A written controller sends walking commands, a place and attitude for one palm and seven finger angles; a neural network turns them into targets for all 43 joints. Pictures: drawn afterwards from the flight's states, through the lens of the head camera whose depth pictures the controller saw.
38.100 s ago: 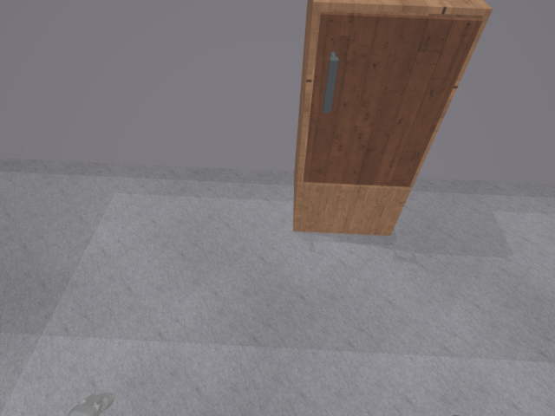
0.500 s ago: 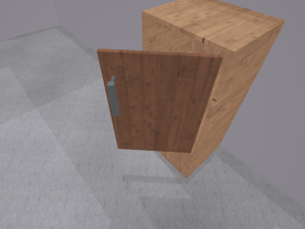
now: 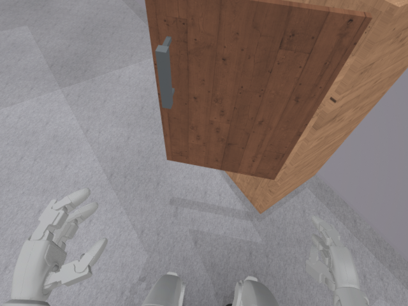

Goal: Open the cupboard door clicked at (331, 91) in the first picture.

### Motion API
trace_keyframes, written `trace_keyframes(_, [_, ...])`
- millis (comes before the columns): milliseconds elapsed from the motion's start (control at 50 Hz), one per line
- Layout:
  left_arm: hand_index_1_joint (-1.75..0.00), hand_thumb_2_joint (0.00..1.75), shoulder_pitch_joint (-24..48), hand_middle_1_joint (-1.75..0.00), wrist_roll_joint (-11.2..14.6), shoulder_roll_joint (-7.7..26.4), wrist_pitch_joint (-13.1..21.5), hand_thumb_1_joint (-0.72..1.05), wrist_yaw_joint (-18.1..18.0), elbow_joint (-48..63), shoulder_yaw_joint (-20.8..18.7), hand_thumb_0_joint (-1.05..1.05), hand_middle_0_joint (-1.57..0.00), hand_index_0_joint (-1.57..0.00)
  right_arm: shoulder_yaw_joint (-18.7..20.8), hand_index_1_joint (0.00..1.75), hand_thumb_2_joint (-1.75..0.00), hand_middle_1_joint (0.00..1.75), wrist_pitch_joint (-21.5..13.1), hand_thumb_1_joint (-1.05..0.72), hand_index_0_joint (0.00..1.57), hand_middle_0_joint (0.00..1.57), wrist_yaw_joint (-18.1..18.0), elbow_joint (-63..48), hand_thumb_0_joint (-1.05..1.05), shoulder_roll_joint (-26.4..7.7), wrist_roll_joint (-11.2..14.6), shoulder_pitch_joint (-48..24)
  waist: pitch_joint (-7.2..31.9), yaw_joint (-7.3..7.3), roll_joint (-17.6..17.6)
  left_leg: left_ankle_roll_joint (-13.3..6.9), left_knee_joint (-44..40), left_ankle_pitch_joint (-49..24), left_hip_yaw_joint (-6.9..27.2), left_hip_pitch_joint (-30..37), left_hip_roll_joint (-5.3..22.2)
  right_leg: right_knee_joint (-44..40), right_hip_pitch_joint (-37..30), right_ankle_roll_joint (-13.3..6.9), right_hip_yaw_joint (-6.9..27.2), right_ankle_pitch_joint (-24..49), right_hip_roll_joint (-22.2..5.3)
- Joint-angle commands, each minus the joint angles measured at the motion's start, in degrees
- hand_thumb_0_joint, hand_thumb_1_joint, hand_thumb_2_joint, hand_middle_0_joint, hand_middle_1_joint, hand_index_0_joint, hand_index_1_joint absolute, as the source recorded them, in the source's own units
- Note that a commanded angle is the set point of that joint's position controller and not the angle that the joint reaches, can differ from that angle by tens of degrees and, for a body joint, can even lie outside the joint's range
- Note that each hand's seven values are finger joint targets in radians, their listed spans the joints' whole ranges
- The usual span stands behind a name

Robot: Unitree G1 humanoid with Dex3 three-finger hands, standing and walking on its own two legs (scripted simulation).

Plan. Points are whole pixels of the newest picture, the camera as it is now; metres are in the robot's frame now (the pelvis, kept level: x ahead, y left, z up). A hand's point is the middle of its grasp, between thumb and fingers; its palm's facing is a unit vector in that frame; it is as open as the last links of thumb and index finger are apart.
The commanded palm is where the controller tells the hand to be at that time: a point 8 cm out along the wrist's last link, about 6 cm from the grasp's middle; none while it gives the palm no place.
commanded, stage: raise the hand with hooked fingers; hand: left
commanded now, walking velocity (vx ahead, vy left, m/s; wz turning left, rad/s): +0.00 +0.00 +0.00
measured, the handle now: (167, 74) +0.58 +0.16 +0.09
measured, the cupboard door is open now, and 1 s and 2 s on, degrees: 45 45 45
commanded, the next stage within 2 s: move the hooked fingers beside the handle in 1.54 s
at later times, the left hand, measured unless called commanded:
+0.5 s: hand (86, 214) +0.24 +0.23 +0.06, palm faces -0.09 -0.99 -0.06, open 12.4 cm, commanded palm +0.22 +0.30 +0.08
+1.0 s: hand (60, 165) +0.30 +0.28 +0.11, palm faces -0.03 -1.00 -0.06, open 13.9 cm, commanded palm +0.28 +0.33 +0.11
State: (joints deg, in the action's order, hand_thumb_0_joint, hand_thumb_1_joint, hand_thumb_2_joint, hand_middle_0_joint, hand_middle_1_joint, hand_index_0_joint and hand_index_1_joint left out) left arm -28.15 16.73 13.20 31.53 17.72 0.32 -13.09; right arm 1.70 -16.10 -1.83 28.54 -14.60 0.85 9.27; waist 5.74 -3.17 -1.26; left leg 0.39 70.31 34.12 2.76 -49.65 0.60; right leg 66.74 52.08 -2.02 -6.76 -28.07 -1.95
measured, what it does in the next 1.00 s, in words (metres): stands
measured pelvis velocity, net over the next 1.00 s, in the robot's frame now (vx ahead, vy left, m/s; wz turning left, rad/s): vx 0.01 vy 0.02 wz -0.02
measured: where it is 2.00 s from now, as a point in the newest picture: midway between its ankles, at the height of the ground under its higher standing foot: outside the picture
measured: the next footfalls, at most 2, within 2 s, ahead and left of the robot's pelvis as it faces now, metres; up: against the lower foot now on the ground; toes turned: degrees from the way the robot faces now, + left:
none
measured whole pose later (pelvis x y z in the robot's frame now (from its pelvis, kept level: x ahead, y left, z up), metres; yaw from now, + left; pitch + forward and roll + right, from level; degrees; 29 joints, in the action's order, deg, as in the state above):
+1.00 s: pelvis +0.01 +0.02 +0.04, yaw -1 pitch +12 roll -2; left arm -0.7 21.3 24.3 17.6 29.8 -19.2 -24.6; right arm -3.0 -12.3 -4.3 30.5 -15.3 2.4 16.6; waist 5.3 0.6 0.5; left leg -1.2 59.2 30.0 1.0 -41.3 0.5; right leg 54.6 43.6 -0.2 -5.0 -23.0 -1.5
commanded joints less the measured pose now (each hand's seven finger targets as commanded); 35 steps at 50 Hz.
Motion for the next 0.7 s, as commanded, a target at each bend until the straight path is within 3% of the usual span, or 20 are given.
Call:
trace_keyframes(0, [-0.74, 0.61, 12.35, -0.74, 0.32, 8.7, 1.93, 0.22, 5.24, 10.43, -0.62, 0.0, -0.25, -0.25, 2.23, 0.3, -0.9, 0.3, -2.31, -0.9, 0.2, 0.2, -1.15, -3.46, 0.0, -7.48, 0.74, 2.73, 12.18, 7.58, 4.98, -1.93, -8.24, -18.92, -0.22, 3.16, -0.7, -10.44, -8.7, 0.56, 5.85, 11.72, 2.58])
trace_keyframes(60, [-0.78, 0.58, 5.66, -0.78, 2.08, 10.19, -7.09, 0.15, 9.64, 3.13, -4.32, 0.0, -0.25, -0.25, 2.68, 0.3, -0.9, 0.3, -1.27, -0.9, 0.2, 0.2, -1.73, -5.37, 0.0, -8.17, 2.32, 1.29, 15.23, 4.93, -0.37, -1.99, -10.67, -17.66, -0.81, 0.99, -1.4, -13.5, -14.78, 1.4, 6.76, 9.68, 1.73])
trace_keyframes(80, [-0.8, 0.57, 4.37, -0.8, 3.6, 12.14, -10.11, 0.13, 10.94, 0.54, -7.59, 0.0, -0.25, -0.25, 2.68, 0.3, -0.9, 0.3, -0.84, -0.9, 0.2, 0.2, -1.85, -6.3, 0.0, -8.16, 2.4, 0.35, 16.21, 2.97, 0.14, -1.76, -11.11, -19.78, -0.98, 1.32, -1.69, -13.38, -17.75, 0.96, 6.95, 11.75, 1.73])
trace_keyframes(100, [-0.81, 0.56, 4.15, -0.81, 4.83, 12.97, -11.89, 0.11, 11.46, 3.63, -9.39, 0.0, -0.26, -0.26, 2.54, 0.3, -0.9, 0.3, -0.42, -0.9, 0.2, 0.2, -1.87, -7.43, 0.0, -7.9, 2.57, 0.14, 20.28, 2.12, -0.42, -1.78, -11.72, -21.45, -1.51, 2.25, -1.97, -13.77, -21.21, 1.5, 7.24, 14.29, 1.11])
trace_keyframes(120, [-0.82, 0.55, 3.61, -0.82, 6.0, 15.51, -13.2, 0.08, 10.99, 4.92, -12.86, 0.0, -0.26, -0.26, 2.66, 0.3, -0.9, 0.3, -0.06, -0.9, 0.2, 0.2, -2.04, -8.12, 0.0, -7.52, 2.57, -0.29, 21.74, 1.03, -1.17, -1.61, -12.15, -22.84, -1.53, 2.22, -2.03, -13.92, -24.2, 1.7, 7.63, 16.54, 0.69])
trace_keyframes(160, [-0.86, 0.53, 3.09, -0.86, 7.63, 15.07, -13.04, 0.04, 8.71, 8.38, -15.19, 0.0, -0.26, -0.26, 2.39, 0.3, -0.9, 0.3, 0.17, -0.9, 0.2, 0.2, -2.11, -8.91, 0.0, -6.09, 2.19, -0.22, 22.39, -0.09, -1.55, -1.36, -13.27, -25.07, -1.2, 2.87, -1.86, -13.58, -26.3, 1.82, 7.01, 20.63, 0.66])
trace_keyframes(180, [-0.87, 0.52, 4.17, -0.87, 8.03, 15.9, -11.86, 0.01, 7.38, 9.98, -16.51, 0.0, -0.26, -0.26, 2.26, 0.3, -0.9, 0.3, -0.09, -0.9, 0.2, 0.2, -2.07, -8.7, 0.0, -5.51, 1.72, -0.65, 21.91, -0.93, -0.13, -1.11, -13.19, -26.46, -0.85, 3.2, -1.68, -12.46, -26.2, 1.19, 6.67, 22.49, 1.09])
trace_keyframes(220, [-0.9, 0.5, 4.83, -0.9, 7.56, 13.36, -8.89, -0.03, 4.63, 10.51, -15.25, 0.0, -0.27, -0.27, 2.27, 0.3, -0.9, 0.3, -0.31, -0.9, 0.2, 0.2, -1.71, -7.57, 0.0, -4.74, 1.39, 0.59, 19.38, 0.09, 0.27, -0.83, -14.27, -26.28, -1.03, 3.94, -1.49, -12.39, -23.17, 1.2, 5.51, 21.49, 1.41])
trace_keyframes(260, [-0.93, 0.48, 7.15, -0.93, 6.14, 10.85, -6.09, -0.08, 3.24, 8.83, -12.09, 0.0, -0.27, -0.27, 2.35, 0.3, -0.9, 0.3, -0.56, -0.9, 0.2, 0.2, -1.4, -6.24, 0.0, -5.14, 1.18, 1.61, 15.64, 2.05, 0.87, -0.87, -14.14, -24.67, -1.08, 4.2, -1.37, -12.23, -18.53, 1.36, 4.59, 18.34, 1.72])
trace_keyframes(280, [-0.94, 0.47, 9.31, -0.94, 5.49, 10.57, -5.43, -0.1, 3.68, 7.35, -10.49, 0.0, -0.27, -0.27, 2.23, 0.3, -0.9, 0.3, -0.55, -0.9, 0.2, 0.2, -1.39, -5.85, 0.0, -5.74, 1.07, 1.91, 13.19, 3.08, 1.06, -1.02, -13.51, -24.35, -0.94, 3.71, -1.28, -11.93, -16.51, 0.95, 4.46, 17.35, 2.08])
trace_keyframes(340, [-0.99, 0.44, 11.91, -0.99, 3.75, 11.09, -4.79, -0.17, 6.33, 3.72, -7.49, 0.0, -0.28, -0.28, 2.15, 0.3, -0.9, 0.3, -0.83, -0.9, 0.2, 0.2, -1.39, -5.32, 0.0, -7.63, 1.54, 3.58, 11.67, 4.83, 3.91, -1.15, -14.46, -19.75, -0.92, 4.51, -1.32, -13.18, -12.59, 0.99, 4.22, 10.79, 1.81])
trace_keyframes(380, [-1.02, 0.42, 14.48, -1.02, 3.89, 13.5, -5.78, -0.22, 8.51, 3.63, -7.45, 0.0, -0.28, -0.28, 2.09, 0.3, -0.9, 0.3, -1.14, -0.9, 0.2, 0.2, -1.75, -5.99, 0.0, -8.72, 1.85, 3.94, 11.91, 4.97, 4.24, -1.54, -14.86, -18.88, -0.83, 5.26, -1.34, -14.13, -13.37, 0.64, 4.86, 9.41, 1.91])
trace_keyframes(400, [-1.03, 0.41, 15.24, -1.03, 3.94, 15.34, -6.21, -0.24, 9.48, 4.66, -8.46, 0.0, -0.28, -0.28, 1.96, 0.3, -0.9, 0.3, -1.02, -0.9, 0.2, 0.2, -1.85, -6.27, 0.0, -9.06, 1.97, 4.46, 14.31, 4.57, 5.63, -1.57, -15.76, -18.95, -0.85, 6.9, -1.35, -14.58, -14.63, 0.68, 4.87, 9.33, 1.79])
trace_keyframes(460, [-1.08, 0.38, 17.1, -1.08, 5.19, 20.09, -6.74, -0.31, 9.52, 7.4, -13.24, 0.0, -0.29, -0.29, 1.72, 0.3, -0.9, 0.3, -0.99, -0.9, 0.2, 0.2, -2.49, -7.03, 0.0, -9.11, 2.06, 4.17, 16.2, 3.2, 5.6, -1.72, -17.43, -20.22, -0.62, 8.83, -1.22, -15.38, -17.96, 0.66, 4.6, 10.15, 1.85])
trace_keyframes(480, [-1.1, 0.37, 18.57, -1.1, 5.85, 22.49, -6.79, -0.34, 8.99, 8.04, -15.73, 0.0, -0.29, -0.29, 1.41, 0.3, -0.9, 0.3, -0.85, -0.9, 0.2, 0.2, -2.54, -7.03, 0.0, -9.12, 1.73, 4.15, 16.46, 2.25, 7.32, -1.51, -17.5, -21.6, -0.4, 9.11, -1.18, -14.74, -18.59, 0.1, 4.31, 11.18, 2.35])
trace_keyframes(500, [-1.11, 0.36, 18.23, -1.11, 6.49, 21.22, -6.64, -0.36, 8.49, 8.23, -15.84, 0.0, -0.29, -0.29, 1.17, 0.3, -0.9, 0.3, -0.56, -0.9, 0.2, 0.2, -2.48, -7.16, 0.0, -8.59, 1.82, 4.35, 17.19, 2.12, 7.59, -1.36, -18.16, -22.72, -0.52, 10.46, -1.16, -14.75, -19.12, 0.24, 3.85, 12.33, 2.45])
trace_keyframes(560, [-1.15, 0.33, 18.64, -1.15, 7.11, 18.67, -6.94, -0.43, 6.59, 5.11, -15.1, 0.0, -0.29, -0.29, 0.8, 0.3, -0.9, 0.3, -0.18, -0.9, 0.2, 0.2, -2.28, -6.83, 0.0, -8.23, 1.93, 4.06, 13.31, 2.39, 9.38, -0.68, -19.55, -21.71, -0.25, 11.03, -1.14, -15.37, -17.17, 0.36, 2.72, 11.26, 2.63])
trace_keyframes(640, [-1.2, 0.3, 20.98, -1.2, 5.78, 17.69, -10.68, -0.5, 7.9, -3.62, -12.54, 0.0, -0.3, -0.3, 0.55, 0.3, -0.9, 0.3, 0.74, -0.9, 0.2, 0.2, -2.12, -7.02, 0.0, -9.51, 2.14, 4.95, 9.37, 3.83, 5.74, -0.67, -20.73, -17.54, -0.24, 8.84, -1.12, -17.12, -15.85, 0.67, 2.57, 8.22, 2.49])
trace_keyframes(680, [-1.2, 0.3, 23.52, -1.2, 5.31, 17.93, -12.61, -0.5, 9.59, -5.4, -11.22, 0.0, -0.3, -0.3, 0.36, 0.3, -0.9, 0.3, 0.8, -0.9, 0.2, 0.2, -2.27, -7.54, 0.0, -10.08, 2.31, 5.5, 9.02, 4.38, 5.59, -0.95, -20.97, -17.75, -0.24, 9.21, -1.14, -17.82, -16.3, 0.39, 2.96, 8.94, 2.59])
